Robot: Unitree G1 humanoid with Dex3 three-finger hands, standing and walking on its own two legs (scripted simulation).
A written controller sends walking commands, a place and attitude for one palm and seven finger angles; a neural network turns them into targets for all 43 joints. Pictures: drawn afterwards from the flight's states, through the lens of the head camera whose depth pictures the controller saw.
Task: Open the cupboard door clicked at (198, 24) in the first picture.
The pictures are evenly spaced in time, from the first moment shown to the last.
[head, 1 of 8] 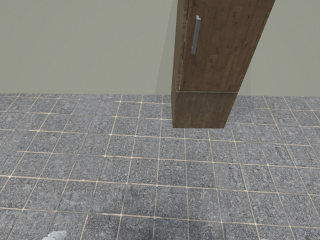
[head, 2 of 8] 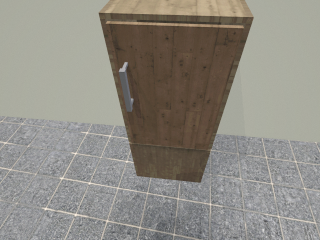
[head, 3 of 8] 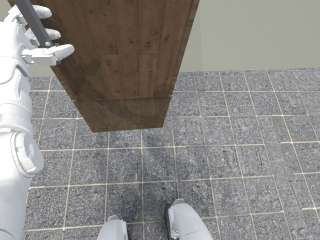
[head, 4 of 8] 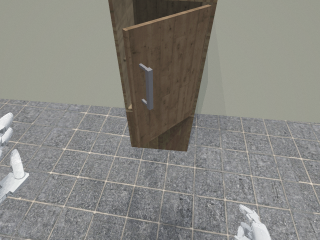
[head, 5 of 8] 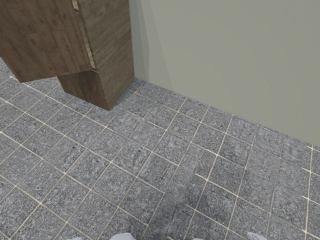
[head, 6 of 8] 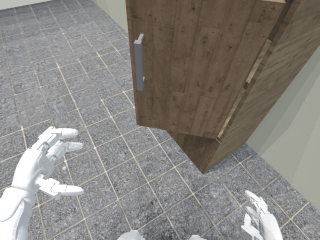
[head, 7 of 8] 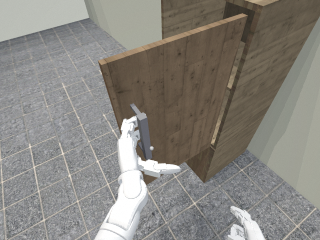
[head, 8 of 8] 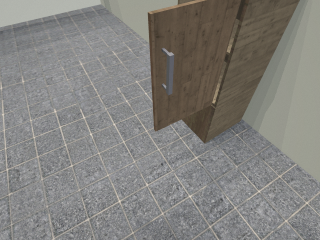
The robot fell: no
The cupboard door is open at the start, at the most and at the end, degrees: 0 87 87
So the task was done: yes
